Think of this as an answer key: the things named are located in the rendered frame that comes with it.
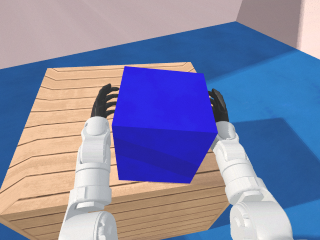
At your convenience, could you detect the robot left forearm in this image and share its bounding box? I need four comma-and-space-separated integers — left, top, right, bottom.
58, 116, 112, 240

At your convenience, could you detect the right robot hand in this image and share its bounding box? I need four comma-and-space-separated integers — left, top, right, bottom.
208, 88, 229, 123

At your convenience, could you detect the robot left upper arm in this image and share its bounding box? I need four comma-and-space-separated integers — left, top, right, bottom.
59, 211, 118, 240

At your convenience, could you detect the carton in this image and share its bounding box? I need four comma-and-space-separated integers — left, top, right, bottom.
111, 66, 218, 184

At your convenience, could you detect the robot right upper arm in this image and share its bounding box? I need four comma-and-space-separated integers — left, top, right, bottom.
230, 201, 306, 240

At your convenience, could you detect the robot right forearm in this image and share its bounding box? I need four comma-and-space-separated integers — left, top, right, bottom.
210, 121, 293, 236

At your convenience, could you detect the left robot hand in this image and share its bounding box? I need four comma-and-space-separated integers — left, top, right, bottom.
90, 83, 119, 118

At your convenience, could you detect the pedestal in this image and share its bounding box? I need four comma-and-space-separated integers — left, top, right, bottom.
0, 62, 230, 240

